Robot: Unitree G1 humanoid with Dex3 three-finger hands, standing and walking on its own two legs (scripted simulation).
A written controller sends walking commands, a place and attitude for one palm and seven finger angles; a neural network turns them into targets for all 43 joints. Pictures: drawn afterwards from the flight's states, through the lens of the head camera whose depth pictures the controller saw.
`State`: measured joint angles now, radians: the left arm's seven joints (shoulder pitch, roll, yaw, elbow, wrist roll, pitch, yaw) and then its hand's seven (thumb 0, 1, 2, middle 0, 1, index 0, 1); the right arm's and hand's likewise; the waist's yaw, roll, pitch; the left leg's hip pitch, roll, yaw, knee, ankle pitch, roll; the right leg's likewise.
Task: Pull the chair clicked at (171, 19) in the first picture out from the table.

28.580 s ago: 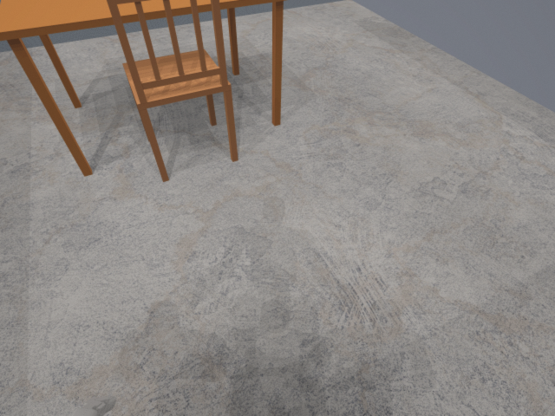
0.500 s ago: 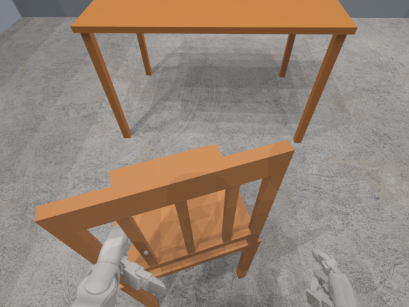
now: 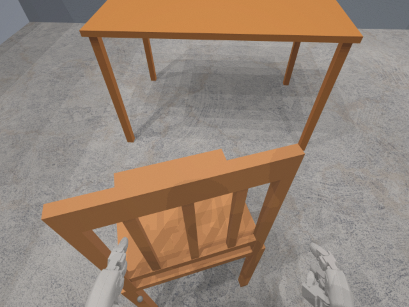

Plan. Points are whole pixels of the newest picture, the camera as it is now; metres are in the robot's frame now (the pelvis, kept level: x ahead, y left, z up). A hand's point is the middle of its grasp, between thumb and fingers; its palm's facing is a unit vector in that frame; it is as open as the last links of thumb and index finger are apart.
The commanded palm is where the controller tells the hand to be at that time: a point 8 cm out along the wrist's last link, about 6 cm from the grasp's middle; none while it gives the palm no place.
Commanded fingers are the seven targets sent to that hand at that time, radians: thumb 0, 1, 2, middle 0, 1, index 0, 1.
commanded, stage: draw the fingers out of the gap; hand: left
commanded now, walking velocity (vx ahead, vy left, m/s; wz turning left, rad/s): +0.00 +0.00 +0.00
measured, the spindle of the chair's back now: (191, 232) +0.28 +0.05 -0.04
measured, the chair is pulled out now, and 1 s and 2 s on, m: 0.68 0.67 0.67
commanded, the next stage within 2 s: draw the hand back to the body in 0.26 s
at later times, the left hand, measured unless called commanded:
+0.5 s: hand out of the picture +0.11 +0.13 +0.01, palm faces +0.04 -1.00 -0.04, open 17.4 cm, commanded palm +0.07 +0.19 +0.03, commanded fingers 0.00 -0.55 0.20 0.00 0.00 0.00 0.00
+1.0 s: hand out of the picture +0.11 +0.17 +0.07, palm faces +0.01 -0.95 -0.32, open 16.0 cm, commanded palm +0.09 +0.24 +0.12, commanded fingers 0.00 -0.12 0.41 -0.06 -0.09 -0.06 -0.09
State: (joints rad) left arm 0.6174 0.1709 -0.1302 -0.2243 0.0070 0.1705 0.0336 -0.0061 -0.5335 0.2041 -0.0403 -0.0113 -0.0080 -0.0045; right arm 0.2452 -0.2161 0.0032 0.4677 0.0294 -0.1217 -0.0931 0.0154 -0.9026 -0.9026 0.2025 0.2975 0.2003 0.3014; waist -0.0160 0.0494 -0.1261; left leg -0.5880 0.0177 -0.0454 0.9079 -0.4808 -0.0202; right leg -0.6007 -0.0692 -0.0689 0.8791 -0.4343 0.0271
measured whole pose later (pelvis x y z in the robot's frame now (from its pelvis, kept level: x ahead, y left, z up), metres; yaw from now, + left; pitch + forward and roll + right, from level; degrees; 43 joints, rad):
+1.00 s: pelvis -0.03 +0.00 +0.00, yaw +0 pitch +3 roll -2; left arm 0.75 0.37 0.03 -0.47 -0.08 -0.03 -0.01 -0.01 -0.41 0.27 -0.05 -0.04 -0.21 -0.12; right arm 0.25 -0.20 0.02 0.55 0.05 -0.20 -0.15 0.02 -0.90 -0.90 0.20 0.30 0.20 0.30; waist 0.04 0.08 -0.08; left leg -0.53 0.04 -0.07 0.95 -0.47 -0.03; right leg -0.53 -0.04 -0.08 0.89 -0.41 0.01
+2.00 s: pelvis +0.03 +0.01 +0.05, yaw -1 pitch -3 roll -1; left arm 0.49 0.35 0.33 -0.45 -0.04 -0.01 0.13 0.02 0.89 0.90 -0.21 -0.30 -0.22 -0.30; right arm 0.17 -0.22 0.00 0.68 0.00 -0.09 -0.08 0.02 -0.90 -0.90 0.20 0.30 0.20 0.30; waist 0.08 0.07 0.04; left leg -0.07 0.02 -0.01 0.45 -0.32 -0.01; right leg -0.09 -0.05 -0.06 0.42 -0.26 0.04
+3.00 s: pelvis -0.10 +0.03 +0.03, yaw +0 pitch +1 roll -3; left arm 0.56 0.47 0.50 -0.55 0.00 -0.22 0.16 0.02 0.89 0.90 -0.22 -0.30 -0.22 -0.31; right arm 0.23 -0.19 0.00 0.61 0.01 -0.14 -0.10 0.01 -0.90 -0.90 0.20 0.30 0.20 0.30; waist 0.00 0.01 0.03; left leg -0.48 0.02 -0.04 0.65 -0.20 0.02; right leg -0.31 -0.01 -0.02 0.57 -0.30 0.05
